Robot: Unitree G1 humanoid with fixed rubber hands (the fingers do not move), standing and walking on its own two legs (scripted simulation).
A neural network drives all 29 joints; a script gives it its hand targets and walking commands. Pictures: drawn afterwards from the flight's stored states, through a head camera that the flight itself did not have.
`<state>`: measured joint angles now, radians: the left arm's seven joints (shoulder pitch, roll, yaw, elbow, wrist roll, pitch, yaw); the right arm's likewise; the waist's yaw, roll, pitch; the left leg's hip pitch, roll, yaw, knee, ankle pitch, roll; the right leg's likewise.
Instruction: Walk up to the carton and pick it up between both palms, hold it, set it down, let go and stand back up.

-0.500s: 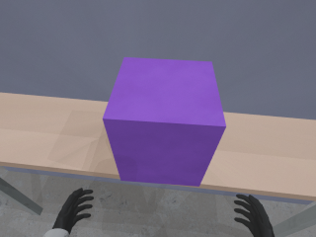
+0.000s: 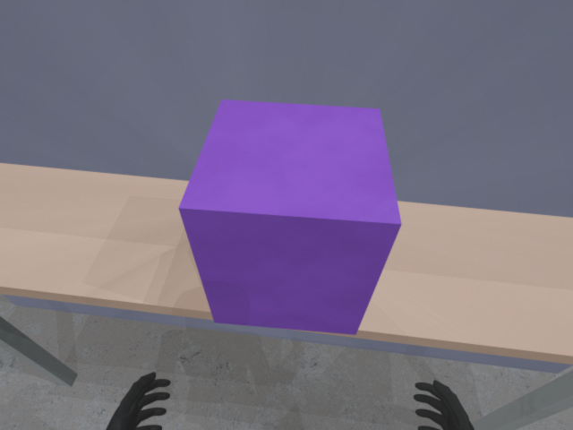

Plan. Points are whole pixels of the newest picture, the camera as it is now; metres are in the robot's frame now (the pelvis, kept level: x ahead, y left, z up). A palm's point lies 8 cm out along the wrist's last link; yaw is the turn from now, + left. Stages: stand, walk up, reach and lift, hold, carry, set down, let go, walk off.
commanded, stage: let go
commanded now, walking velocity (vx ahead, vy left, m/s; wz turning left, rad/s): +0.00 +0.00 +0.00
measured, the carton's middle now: (291, 222) +0.38 +0.03 +0.10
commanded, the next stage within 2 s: stand in 0.38 s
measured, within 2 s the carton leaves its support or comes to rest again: neither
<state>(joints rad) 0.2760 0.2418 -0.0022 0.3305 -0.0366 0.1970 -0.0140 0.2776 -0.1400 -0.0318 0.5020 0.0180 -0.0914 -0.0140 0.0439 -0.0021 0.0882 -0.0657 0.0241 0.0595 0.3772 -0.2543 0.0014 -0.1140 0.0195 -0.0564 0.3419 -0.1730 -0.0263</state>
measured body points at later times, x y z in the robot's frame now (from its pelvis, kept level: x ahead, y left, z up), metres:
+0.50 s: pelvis +0.00 -0.01 -0.01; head +0.01 +0.00 +0.44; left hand +0.15 +0.23 -0.10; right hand +0.14 -0.24 -0.11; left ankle -0.03 +0.11 -0.75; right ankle +0.01 -0.10 -0.75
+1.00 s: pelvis -0.02 +0.02 -0.01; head -0.02 +0.02 +0.44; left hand -0.04 +0.25 -0.16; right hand +0.00 -0.21 -0.16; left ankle -0.03 +0.11 -0.75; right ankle +0.01 -0.10 -0.75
